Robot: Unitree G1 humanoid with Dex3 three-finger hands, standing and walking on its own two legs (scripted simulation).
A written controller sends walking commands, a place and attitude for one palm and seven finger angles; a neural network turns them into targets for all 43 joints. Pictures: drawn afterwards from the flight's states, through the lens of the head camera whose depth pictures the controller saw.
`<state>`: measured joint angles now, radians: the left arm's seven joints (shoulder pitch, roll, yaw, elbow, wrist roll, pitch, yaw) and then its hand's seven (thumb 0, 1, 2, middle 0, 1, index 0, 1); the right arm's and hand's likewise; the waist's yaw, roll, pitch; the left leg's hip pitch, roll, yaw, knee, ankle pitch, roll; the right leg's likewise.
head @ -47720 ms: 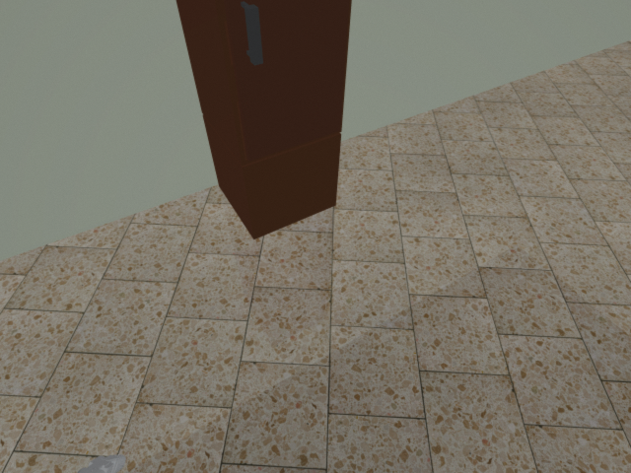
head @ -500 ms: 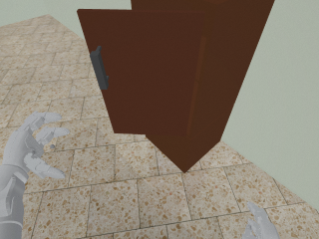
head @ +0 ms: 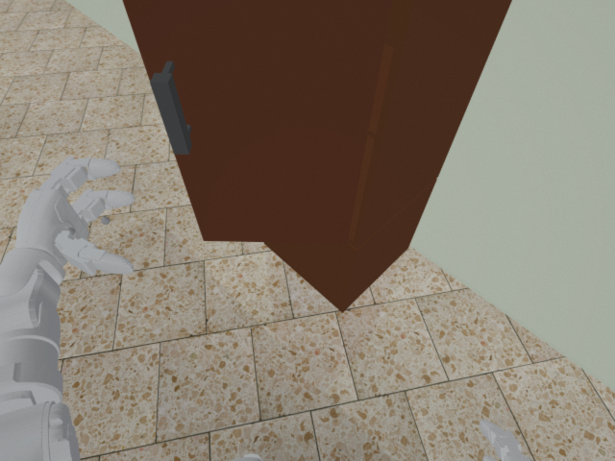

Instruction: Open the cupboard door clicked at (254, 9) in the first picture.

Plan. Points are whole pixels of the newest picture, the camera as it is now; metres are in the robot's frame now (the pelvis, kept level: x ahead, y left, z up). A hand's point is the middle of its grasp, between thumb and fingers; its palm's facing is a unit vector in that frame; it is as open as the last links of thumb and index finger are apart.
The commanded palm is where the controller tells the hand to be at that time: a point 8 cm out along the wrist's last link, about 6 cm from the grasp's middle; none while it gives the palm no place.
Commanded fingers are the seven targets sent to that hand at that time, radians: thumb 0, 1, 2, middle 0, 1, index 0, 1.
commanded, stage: move the hooked fingers beside the handle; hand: left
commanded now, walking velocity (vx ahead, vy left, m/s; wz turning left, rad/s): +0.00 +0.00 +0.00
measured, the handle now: (176, 108) +0.63 +0.24 +0.10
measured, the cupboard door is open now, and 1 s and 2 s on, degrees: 44 44 44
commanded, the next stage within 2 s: slide the fingers in behind the handle in 2.00 s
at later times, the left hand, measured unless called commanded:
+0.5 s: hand (112, 177) +0.45 +0.29 +0.11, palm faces +0.03 -1.00 +0.01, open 13.9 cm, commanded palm +0.44 +0.34 +0.10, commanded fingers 0.00 -0.50 0.30 -0.30 -1.20 -0.30 -1.20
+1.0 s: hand (119, 136) +0.54 +0.30 +0.11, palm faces +0.04 -1.00 +0.01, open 13.9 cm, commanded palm +0.53 +0.35 +0.10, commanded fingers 0.00 -0.50 0.30 -0.30 -1.20 -0.30 -1.20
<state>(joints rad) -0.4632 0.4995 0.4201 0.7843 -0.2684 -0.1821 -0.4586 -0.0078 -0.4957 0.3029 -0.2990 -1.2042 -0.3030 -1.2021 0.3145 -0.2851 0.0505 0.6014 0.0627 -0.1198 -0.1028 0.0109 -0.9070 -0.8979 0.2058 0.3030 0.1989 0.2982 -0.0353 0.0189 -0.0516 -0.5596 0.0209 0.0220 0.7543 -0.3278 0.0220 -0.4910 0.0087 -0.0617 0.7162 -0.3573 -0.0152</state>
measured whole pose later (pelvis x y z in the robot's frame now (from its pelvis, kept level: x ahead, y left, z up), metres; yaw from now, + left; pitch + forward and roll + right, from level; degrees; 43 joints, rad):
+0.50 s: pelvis +0.00 +0.01 -0.01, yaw -1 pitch +13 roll -3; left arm -0.78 0.64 0.47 1.15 -0.18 -0.28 -0.47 -0.01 -0.50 0.30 -0.30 -1.20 -0.30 -1.20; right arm 0.37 -0.29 0.05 0.62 0.04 -0.01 -0.09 0.01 -0.91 -0.90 0.21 0.30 0.20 0.30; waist -0.10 0.01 -0.07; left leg -0.70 0.03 0.03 0.83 -0.36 0.04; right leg -0.62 0.01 -0.05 0.76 -0.37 0.00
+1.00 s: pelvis +0.01 +0.02 -0.02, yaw -3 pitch +21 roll -5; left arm -1.08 0.92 0.54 1.36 -0.07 -0.25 -0.50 -0.01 -0.50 0.30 -0.30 -1.20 -0.30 -1.20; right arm 0.44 -0.31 0.07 0.61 0.02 0.08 -0.09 0.00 -0.91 -0.90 0.21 0.30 0.20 0.30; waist -0.21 0.01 -0.07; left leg -0.90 0.06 0.01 0.93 -0.40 0.04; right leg -0.80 0.04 -0.07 0.81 -0.38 0.00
